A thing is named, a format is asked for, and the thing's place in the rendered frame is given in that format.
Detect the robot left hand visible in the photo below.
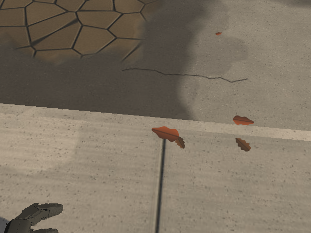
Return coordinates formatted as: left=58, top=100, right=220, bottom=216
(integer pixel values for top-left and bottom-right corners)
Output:
left=4, top=203, right=63, bottom=233

